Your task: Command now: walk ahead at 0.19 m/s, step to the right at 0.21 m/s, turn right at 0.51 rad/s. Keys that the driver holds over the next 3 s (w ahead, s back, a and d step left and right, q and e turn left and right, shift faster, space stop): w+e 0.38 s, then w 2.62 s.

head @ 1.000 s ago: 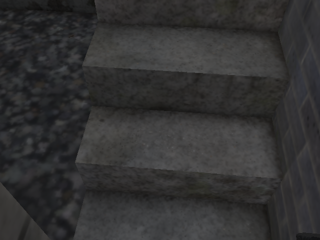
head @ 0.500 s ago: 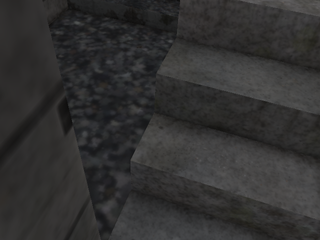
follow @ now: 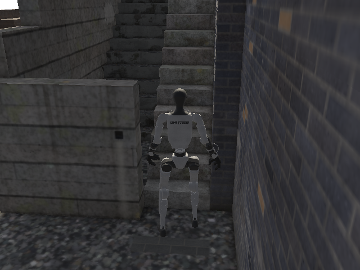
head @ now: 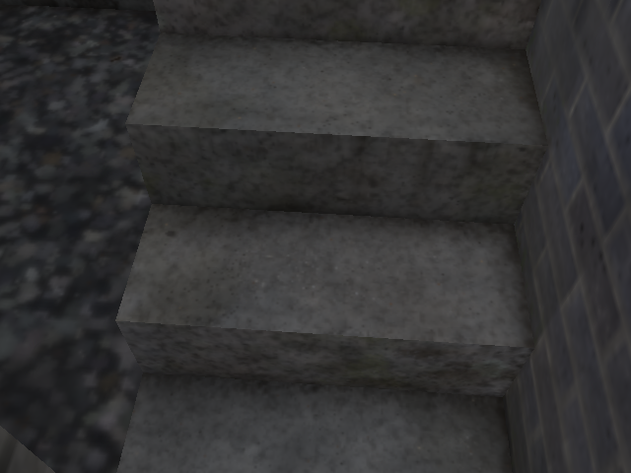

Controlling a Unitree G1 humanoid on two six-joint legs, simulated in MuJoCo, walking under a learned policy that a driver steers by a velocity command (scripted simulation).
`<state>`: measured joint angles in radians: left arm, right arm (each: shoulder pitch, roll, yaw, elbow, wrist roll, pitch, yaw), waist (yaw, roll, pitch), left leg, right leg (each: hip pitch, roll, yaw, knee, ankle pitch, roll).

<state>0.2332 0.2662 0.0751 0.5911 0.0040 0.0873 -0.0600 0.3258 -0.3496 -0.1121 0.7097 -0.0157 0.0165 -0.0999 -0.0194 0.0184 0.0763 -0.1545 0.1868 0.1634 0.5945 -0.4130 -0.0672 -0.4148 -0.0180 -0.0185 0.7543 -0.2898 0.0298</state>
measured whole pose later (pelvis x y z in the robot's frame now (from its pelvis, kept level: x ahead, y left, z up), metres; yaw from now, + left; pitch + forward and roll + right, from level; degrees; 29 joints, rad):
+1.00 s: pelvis +0.01 +0.09 +0.02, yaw -21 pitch -1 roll -1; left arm 0.26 0.21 0.03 0.83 0.01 0.03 0.03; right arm 0.25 -0.16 0.03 0.83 -0.01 -0.01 -0.07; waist 0.00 -0.03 0.03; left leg -0.16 -0.05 0.05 0.38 -0.21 0.09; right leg -0.12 0.04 0.02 0.49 -0.36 0.02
